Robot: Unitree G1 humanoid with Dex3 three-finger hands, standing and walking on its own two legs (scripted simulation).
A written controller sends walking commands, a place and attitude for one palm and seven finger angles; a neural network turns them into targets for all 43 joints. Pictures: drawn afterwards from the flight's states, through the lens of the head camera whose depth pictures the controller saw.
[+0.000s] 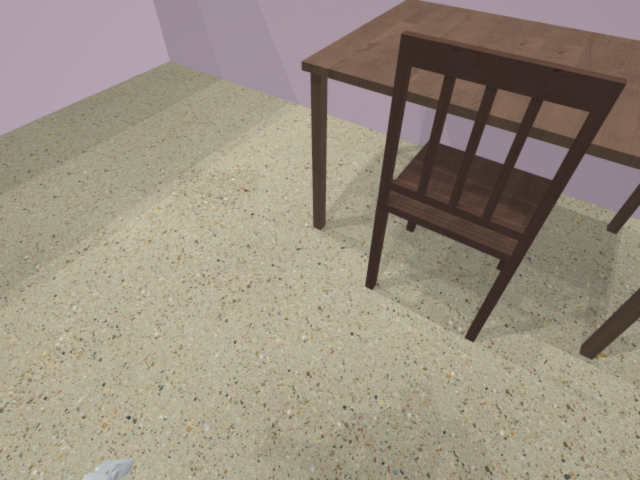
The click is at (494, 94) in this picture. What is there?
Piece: chair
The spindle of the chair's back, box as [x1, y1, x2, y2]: [448, 86, 497, 206]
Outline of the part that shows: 488,86 486,86 448,203 450,205 456,206 490,110 497,89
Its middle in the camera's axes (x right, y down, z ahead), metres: +0.36 -0.21 +0.94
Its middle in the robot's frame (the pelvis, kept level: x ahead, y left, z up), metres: +0.86 -0.33 -0.06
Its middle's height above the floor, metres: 0.71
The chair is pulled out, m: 0.00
